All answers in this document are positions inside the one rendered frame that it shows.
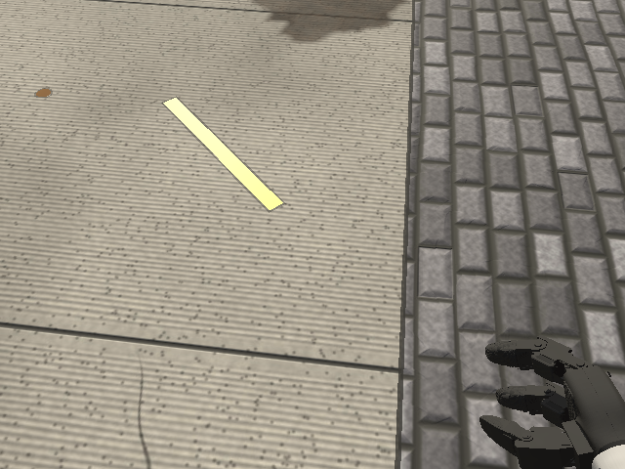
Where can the robot right forearm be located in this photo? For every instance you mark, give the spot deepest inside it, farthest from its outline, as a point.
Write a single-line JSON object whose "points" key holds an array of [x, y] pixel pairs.
{"points": [[612, 458]]}

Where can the right robot hand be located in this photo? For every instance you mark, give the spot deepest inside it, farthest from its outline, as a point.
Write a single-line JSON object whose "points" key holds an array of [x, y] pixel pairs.
{"points": [[588, 407]]}

